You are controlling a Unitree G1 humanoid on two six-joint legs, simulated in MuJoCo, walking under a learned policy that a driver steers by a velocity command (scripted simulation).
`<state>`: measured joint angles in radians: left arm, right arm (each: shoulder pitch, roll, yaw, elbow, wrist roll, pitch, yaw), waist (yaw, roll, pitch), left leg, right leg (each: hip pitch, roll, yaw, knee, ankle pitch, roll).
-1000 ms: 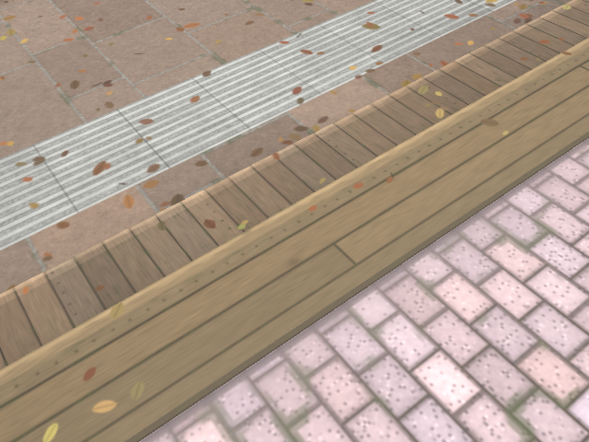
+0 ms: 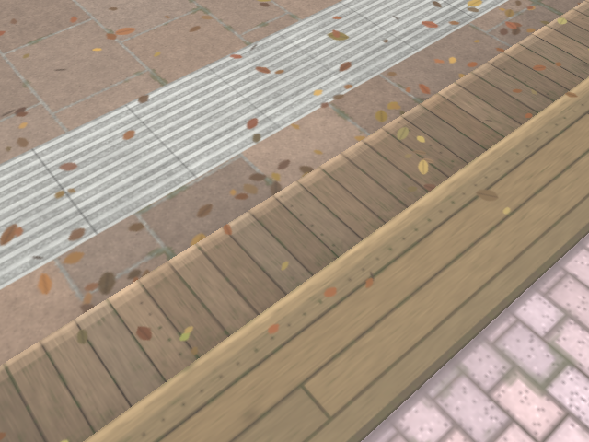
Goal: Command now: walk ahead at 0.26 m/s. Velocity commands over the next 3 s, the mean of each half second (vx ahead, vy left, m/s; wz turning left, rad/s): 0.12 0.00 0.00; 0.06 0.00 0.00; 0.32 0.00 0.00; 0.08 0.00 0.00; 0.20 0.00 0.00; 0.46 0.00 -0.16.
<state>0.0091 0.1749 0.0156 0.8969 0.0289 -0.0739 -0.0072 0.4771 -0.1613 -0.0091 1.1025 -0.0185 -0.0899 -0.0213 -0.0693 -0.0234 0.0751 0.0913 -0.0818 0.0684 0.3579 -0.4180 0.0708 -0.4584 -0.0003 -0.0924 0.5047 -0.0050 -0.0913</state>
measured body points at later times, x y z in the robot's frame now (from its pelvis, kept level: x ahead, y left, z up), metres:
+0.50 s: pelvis +0.10 +0.00 +0.02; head +0.09 +0.01 +0.47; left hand +0.11 +0.22 -0.14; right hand +0.10 -0.22 -0.14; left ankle +0.10 +0.12 -0.73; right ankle +0.13 -0.07 -0.73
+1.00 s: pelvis +0.13 +0.02 +0.02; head +0.12 +0.02 +0.47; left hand +0.10 +0.24 -0.14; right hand +0.09 -0.20 -0.15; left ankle +0.10 +0.12 -0.72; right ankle +0.13 -0.07 -0.72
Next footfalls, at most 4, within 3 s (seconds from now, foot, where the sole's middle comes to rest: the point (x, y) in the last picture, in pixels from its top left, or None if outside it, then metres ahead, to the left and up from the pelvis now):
0.40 left None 0.14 0.12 -0.76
1.56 left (274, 418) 0.50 0.04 -0.76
1.90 right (364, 439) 0.44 -0.15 -0.76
2.46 left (259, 391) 0.56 0.07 -0.76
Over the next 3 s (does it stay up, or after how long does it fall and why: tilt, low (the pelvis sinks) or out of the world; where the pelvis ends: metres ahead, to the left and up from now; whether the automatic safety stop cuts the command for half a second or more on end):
stays up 0.74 -0.02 -0.01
